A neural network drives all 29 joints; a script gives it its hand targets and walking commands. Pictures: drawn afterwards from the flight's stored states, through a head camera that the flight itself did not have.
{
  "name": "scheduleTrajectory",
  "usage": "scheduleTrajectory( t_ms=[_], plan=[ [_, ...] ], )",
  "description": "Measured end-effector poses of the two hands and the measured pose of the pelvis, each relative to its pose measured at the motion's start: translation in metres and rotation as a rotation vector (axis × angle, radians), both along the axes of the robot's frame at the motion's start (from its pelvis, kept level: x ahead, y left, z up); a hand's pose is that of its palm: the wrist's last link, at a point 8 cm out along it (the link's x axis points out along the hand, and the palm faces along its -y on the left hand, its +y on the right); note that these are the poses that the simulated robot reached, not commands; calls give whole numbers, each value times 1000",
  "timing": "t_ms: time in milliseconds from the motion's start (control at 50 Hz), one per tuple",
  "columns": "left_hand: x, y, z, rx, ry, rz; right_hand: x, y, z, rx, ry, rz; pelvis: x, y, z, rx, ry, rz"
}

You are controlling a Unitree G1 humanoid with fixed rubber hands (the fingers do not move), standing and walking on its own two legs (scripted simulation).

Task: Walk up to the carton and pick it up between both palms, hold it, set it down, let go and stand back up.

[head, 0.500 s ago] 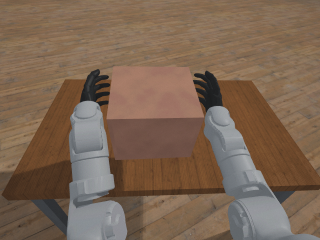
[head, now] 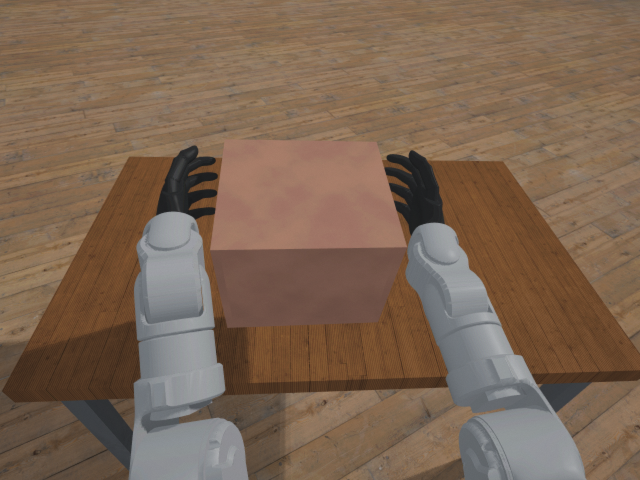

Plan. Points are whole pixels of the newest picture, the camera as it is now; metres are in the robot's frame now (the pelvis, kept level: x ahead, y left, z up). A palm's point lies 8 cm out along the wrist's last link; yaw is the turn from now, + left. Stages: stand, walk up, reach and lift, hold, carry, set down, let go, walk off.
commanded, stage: hold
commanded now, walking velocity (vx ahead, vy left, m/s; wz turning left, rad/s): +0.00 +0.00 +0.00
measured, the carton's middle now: (303, 233) +0.38 +0.01 +0.13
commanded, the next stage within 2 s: none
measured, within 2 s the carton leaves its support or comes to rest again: neither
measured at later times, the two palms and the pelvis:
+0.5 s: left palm (179, 214) +0.36 +0.15 +0.18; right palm (423, 212) +0.36 -0.14 +0.17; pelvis +0.00 -0.01 +0.00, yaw +1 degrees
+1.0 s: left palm (176, 215) +0.36 +0.15 +0.18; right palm (423, 209) +0.36 -0.14 +0.18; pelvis +0.00 +0.00 +0.00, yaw +1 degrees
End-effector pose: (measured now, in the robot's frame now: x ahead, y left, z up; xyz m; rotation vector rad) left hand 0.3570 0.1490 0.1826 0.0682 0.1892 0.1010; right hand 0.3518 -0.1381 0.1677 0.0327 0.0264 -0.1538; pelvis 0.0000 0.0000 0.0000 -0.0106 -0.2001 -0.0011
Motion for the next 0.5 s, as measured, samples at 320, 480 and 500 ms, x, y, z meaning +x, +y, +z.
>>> scheduleTrajectory(
  t_ms=[320,480,500],
  plan=[
    [4,-7,3,-18,1,9,6,-7,6,-7,-3,5,1,-9,0,2,0,-1],
    [4,-2,-2,-24,13,9,6,-2,4,-3,10,4,2,-8,0,1,-2,9],
    [4,-1,-2,-24,14,9,7,-2,3,-1,11,3,2,-8,0,1,1,11]
  ],
)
